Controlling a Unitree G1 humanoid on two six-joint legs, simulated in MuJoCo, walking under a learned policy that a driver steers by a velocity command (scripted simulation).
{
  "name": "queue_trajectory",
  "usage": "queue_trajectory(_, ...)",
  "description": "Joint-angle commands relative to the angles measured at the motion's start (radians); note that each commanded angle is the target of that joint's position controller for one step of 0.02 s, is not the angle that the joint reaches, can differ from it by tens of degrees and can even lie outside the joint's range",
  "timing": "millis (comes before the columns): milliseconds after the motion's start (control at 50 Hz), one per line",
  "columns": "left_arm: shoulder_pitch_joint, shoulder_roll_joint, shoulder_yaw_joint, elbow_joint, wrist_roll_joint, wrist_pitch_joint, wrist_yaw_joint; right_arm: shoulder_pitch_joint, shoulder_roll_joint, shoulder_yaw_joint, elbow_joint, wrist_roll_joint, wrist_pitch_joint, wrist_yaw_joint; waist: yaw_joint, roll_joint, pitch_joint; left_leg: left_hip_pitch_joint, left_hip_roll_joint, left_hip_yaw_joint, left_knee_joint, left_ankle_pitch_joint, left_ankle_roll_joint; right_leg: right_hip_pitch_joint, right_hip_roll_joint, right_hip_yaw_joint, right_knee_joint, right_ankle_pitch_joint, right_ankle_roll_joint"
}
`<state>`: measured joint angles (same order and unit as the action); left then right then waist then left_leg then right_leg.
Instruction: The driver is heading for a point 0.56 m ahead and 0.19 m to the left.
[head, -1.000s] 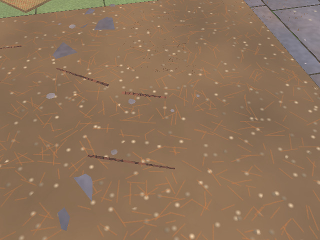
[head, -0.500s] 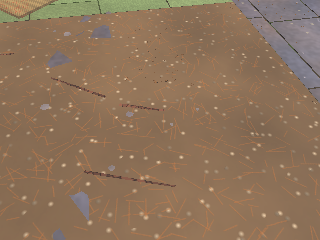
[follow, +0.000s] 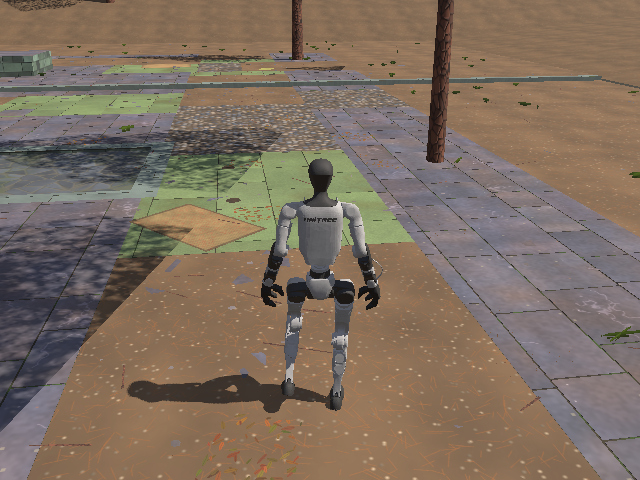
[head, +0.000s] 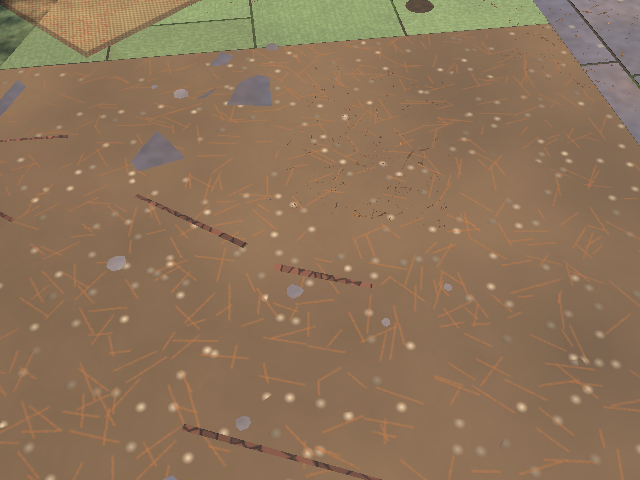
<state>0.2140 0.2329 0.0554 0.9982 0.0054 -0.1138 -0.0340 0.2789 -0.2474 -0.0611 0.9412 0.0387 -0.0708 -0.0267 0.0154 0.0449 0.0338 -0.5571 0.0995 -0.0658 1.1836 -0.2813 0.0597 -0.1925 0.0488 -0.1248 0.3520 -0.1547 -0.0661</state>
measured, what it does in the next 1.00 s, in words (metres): walks ahead, turning left: left foot, then right foot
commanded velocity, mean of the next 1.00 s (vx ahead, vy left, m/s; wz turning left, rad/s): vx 0.38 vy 0.00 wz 0.40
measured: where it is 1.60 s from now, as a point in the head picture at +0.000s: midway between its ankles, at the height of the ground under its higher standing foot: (268, 450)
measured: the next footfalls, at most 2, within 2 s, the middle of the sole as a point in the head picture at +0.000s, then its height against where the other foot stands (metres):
left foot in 0.34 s outside the picture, level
right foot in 0.82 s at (309, 399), level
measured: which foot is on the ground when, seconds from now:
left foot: up 0.00-0.32, down 0.34-0.82, up 0.84-1.00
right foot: down 0.00-0.36, up 0.38-0.80, down 0.82-1.00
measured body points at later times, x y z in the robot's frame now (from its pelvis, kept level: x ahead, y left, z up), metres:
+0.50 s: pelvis +0.29 +0.09 -0.01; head +0.32 +0.11 +0.44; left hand +0.33 +0.38 -0.13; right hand +0.47 -0.14 -0.12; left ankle +0.32 +0.16 -0.74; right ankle +0.25 -0.09 -0.64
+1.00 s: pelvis +0.51 +0.11 -0.01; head +0.55 +0.12 +0.44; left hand +0.55 +0.40 -0.12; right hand +0.71 -0.10 -0.14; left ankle +0.41 +0.22 -0.69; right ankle +0.64 +0.06 -0.74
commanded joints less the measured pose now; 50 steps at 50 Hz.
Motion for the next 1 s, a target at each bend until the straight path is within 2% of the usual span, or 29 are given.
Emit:
queue_trajectory(20, -0.048, 0.102, 0.017, -0.036, 0.007, -0.027, 0.013, 0.091, -0.037, -0.02, -0.033, -0.01, 0.024, -0.007, -0.051, -0.116, 0.038, -0.057, 0.058, -0.059, -0.035, 0.109, -0.008, -0.076, -0.285, 0.167, -0.275, 0.049, -0.138)
queue_trajectory(80, -0.009, 0.123, 0.019, -0.029, 0.012, -0.022, 0.036, -0.011, -0.043, -0.025, -0.074, -0.015, 0.01, 0.008, -0.03, -0.085, 0.045, -0.146, 0.046, -0.063, -0.204, 0.273, -0.022, 0.002, -0.28, 0.096, -0.273, 0.126, -0.128)
queue_trajectory(140, 0.029, 0.149, 0.022, -0.031, 0.005, -0.014, 0.052, -0.132, -0.022, -0.012, -0.116, -0.02, 0.0, 0.033, 0.011, -0.066, 0.057, -0.131, 0.032, 0.02, -0.387, 0.379, -0.025, 0.055, -0.276, 0.018, -0.275, 0.167, -0.109)
queue_trajectory(240, 0.137, 0.18, 0.032, -0.01, -0.015, 0.025, 0.058, -0.28, -0.013, 0.002, -0.211, -0.017, 0.002, 0.073, 0.061, -0.053, 0.089, -0.209, 0.009, 0.094, -0.529, 0.274, 0.005, 0.28, -0.337, -0.033, -0.181, 0.28, -0.094)
queue_trajectory(300, 0.102, 0.218, 0.045, -0.035, -0.017, 0.049, 0.063, -0.224, -0.064, -0.02, -0.241, -0.012, 0.007, 0.09, -0.003, -0.115, 0.011, -0.042, -0.077, 0.181, -0.544, 0.125, 0.057, 0.325, -0.345, -0.083, 0.009, 0.739, -0.058)
queue_trajectory(320, 0.084, 0.229, 0.048, -0.046, -0.016, 0.059, 0.066, -0.121, -0.103, -0.041, -0.226, -0.009, 0.01, 0.091, -0.065, -0.131, -0.053, 0.099, -0.124, 0.204, -0.551, 0.097, 0.084, 0.305, -0.332, -0.101, 0.166, 0.877, -0.042)
queue_trajectory(340, 0.068, 0.223, 0.043, -0.058, -0.018, 0.063, 0.067, 0.043, -0.166, -0.075, -0.189, -0.007, 0.011, 0.082, -0.153, -0.111, -0.142, 0.346, -0.167, 0.193, -0.617, 0.155, 0.123, 0.206, -0.292, -0.12, 0.392, 0.842, -0.007)
queue_trajectory(360, 0.088, 0.182, 0.026, -0.088, 0.003, 0.051, 0.064, 0.181, -0.271, -0.11, -0.164, -0.008, 0.023, 0.055, -0.186, 0.044, -0.247, 0.654, 0.007, -0.092, -0.64, 0.145, 0.191, -0.064, -0.235, -0.125, 0.725, 0.442, 0.04)
queue_trajectory(380, 0.152, 0.051, -0.012, -0.141, 0.005, 0.011, 0.046, 0.124, -0.329, -0.111, -0.196, -0.014, 0.014, 0.055, -0.069, 0.235, -0.356, 0.934, 0.243, -0.725, -0.825, -0.009, 0.398, -0.472, 0.009, 0.039, 1.075, -0.395, 0.093)
queue_trajectory(400, 0.038, 0.152, 0.008, -0.164, -0.033, -0.036, 0.028, 0.161, -0.242, -0.084, -0.199, -0.028, 0.006, 0.06, -0.14, 0.111, -0.393, 0.958, 0.244, -0.752, -0.905, -0.011, 0.363, -0.577, -0.035, 0.235, 1.121, -0.385, 0.058)
queue_trajectory(420, -0.029, 0.166, 0.012, -0.191, -0.061, -0.053, 0.022, 0.125, -0.187, -0.07, -0.197, -0.034, -0.003, 0.057, -0.13, 0.077, -0.267, 0.866, 0.208, -0.579, -0.89, 0.065, 0.313, -0.63, -0.082, 0.226, 1.079, -0.308, 0.03)
queue_trajectory(440, -0.039, 0.153, 0.01, -0.186, -0.046, -0.057, 0.028, 0.05, -0.158, -0.061, -0.211, -0.029, -0.011, 0.059, -0.077, -0.043, -0.169, 0.696, 0.158, -0.44, -0.893, 0.191, 0.275, -0.587, -0.131, 0.221, 0.974, -0.233, 0.025)
queue_trajectory(460, -0.036, 0.166, 0.022, -0.176, -0.023, -0.048, 0.036, -0.015, -0.127, -0.052, -0.228, -0.03, -0.014, 0.057, -0.04, -0.061, -0.135, 0.573, 0.121, -0.349, -0.901, 0.288, 0.247, -0.512, -0.163, 0.217, 0.879, -0.196, 0.031)
queue_trajectory(500, -0.006, 0.159, 0.03, -0.18, -0.009, -0.016, 0.034, -0.052, -0.123, -0.046, -0.249, -0.036, -0.015, 0.051, 0.004, -0.046, -0.103, 0.441, 0.086, -0.293, -0.944, 0.371, 0.243, -0.422, -0.179, 0.214, 0.797, -0.16, 0.055)
queue_trajectory(560, -0.068, 0.124, 0.024, -0.215, 0.011, 0.007, 0.041, -0.011, -0.168, -0.056, -0.243, -0.024, -0.018, 0.031, 0.002, -0.037, -0.063, 0.36, 0.053, -0.216, -0.972, 0.442, 0.244, -0.432, -0.162, 0.184, 0.634, -0.057, 0.11)
queue_trajectory(620, -0.172, 0.102, 0.014, -0.246, 0.011, 0.005, 0.041, 0.01, -0.171, -0.056, -0.239, -0.025, -0.005, 0.012, -0.03, 0.007, -0.03, 0.316, -0.013, -0.118, -0.937, 0.532, 0.184, -0.391, -0.111, 0.155, 0.374, 0.139, 0.126)
queue_trajectory(680, -0.236, 0.088, 0.006, -0.272, 0.004, -0.005, 0.026, 0.07, -0.164, -0.053, -0.214, -0.027, 0.008, 0.007, -0.076, 0.049, -0.058, 0.312, -0.026, -0.096, -0.888, 0.546, 0.124, -0.285, -0.055, 0.124, 0.225, 0.337, 0.107)
queue_trajectory(720, -0.252, 0.105, 0.01, -0.285, 0.004, -0.007, 0.02, 0.082, -0.149, -0.046, -0.201, -0.027, 0.012, 0.003, -0.08, 0.062, -0.061, 0.372, -0.002, -0.133, -0.844, 0.523, 0.112, -0.287, -0.048, 0.145, 0.173, 0.33, 0.085)
queue_trajectory(780, -0.195, 0.151, 0.025, -0.274, 0.015, -0.021, 0.012, 0.058, -0.138, -0.042, -0.2, -0.034, 0.019, -0.006, -0.041, 0.079, -0.087, 0.482, 0.036, -0.199, -0.724, 0.568, 0.097, -0.255, -0.05, 0.164, 0.116, 0.243, 0.037)
queue_trajectory(800, -0.13, 0.159, 0.029, -0.253, 0.023, -0.029, 0.012, 0.031, -0.129, -0.037, -0.207, -0.033, 0.021, -0.007, -0.001, 0.07, -0.109, 0.488, 0.008, -0.19, -0.646, 0.609, 0.077, -0.171, -0.047, 0.147, 0.053, 0.311, 0.016)
queue_trajectory(820, -0.065, 0.197, 0.036, -0.243, 0.04, -0.037, 0.015, 0.033, -0.106, -0.029, -0.223, -0.042, 0.019, -0.005, 0.017, 0.017, -0.188, 0.441, -0.055, -0.166, -0.513, 0.536, 0.039, 0.003, -0.123, 0.197, 0.076, 0.616, -0.019)
queue_trajectory(840, 0.001, 0.239, 0.04, -0.243, 0.061, -0.033, 0.019, 0.14, -0.07, -0.015, -0.222, -0.05, 0.014, -0.003, -0.006, -0.147, -0.319, 0.239, -0.14, -0.137, -0.257, 0.151, -0.019, 0.307, -0.321, 0.378, 0.171, 1.005, -0.151)
queue_trajectory(860, 0.049, 0.179, 0.028, -0.219, 0.039, -0.013, 0.013, 0.263, -0.072, -0.006, -0.194, -0.032, 0.016, 0.002, -0.013, -0.314, -0.458, 0.095, -0.199, -0.118, -0.045, -0.433, -0.072, 0.459, -0.476, 0.598, 0.155, 1.011, -0.294)
queue_trajectory(880, 0.036, 0.139, 0.017, -0.222, 0.001, 0.003, 0.006, 0.235, -0.156, -0.023, -0.18, -0.022, 0.032, 0.005, 0.001, -0.203, -0.421, 0.046, -0.154, -0.154, 0.025, -0.44, -0.088, 0.39, -0.452, 0.639, 0.107, 0.675, -0.278)
queue_trajectory(900, -0.03, 0.125, 0.01, -0.232, -0.009, 0.019, 0.007, 0.136, -0.174, -0.031, -0.194, -0.018, 0.054, 0.0, 0.005, -0.137, -0.297, -0.001, -0.124, -0.12, 0.054, -0.372, -0.108, 0.272, -0.409, 0.583, 0.06, 0.426, -0.232)
queue_trajectory(920, -0.096, 0.099, -0.004, -0.241, -0.001, 0.032, 0.008, 0.081, -0.165, -0.031, -0.201, -0.025, 0.078, -0.007, -0.008, -0.099, -0.208, 0.004, -0.093, -0.086, 0.009, -0.327, -0.118, 0.132, -0.366, 0.525, 0.007, 0.253, -0.2)
queue_trajectory(940, -0.153, 0.09, -0.011, -0.246, 0.007, 0.043, 0.009, 0.061, -0.149, -0.032, -0.207, -0.032, 0.099, -0.013, -0.033, -0.109, -0.144, 0.05, -0.061, -0.069, -0.076, -0.29, -0.123, 0.003, -0.332, 0.477, -0.042, 0.117, -0.171)
queue_trajectory(960, -0.185, 0.109, -0.006, -0.243, 0.017, 0.054, 0.011, 0.068, -0.118, -0.024, -0.204, -0.034, 0.111, -0.017, -0.052, -0.151, -0.104, 0.127, -0.053, -0.036, -0.191, -0.259, -0.124, -0.103, -0.277, 0.41, -0.083, 0.043, -0.141)
queue_trajectory(1000, -0.189, 0.124, 0.002, -0.231, 0.025, 0.064, 0.017, 0.088, -0.072, -0.011, -0.184, -0.041, 0.108, -0.023, -0.051, -0.197, -0.108, 0.245, -0.069, 0.017, -0.345, -0.209, -0.121, -0.165, -0.222, 0.316, -0.095, 0.083, -0.133)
